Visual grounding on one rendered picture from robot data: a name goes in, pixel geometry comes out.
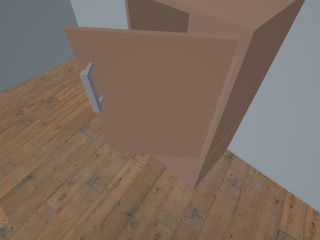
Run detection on handle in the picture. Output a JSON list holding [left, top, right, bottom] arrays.
[[79, 62, 104, 113]]

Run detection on cupboard door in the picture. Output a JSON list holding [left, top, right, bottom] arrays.
[[64, 26, 239, 159]]

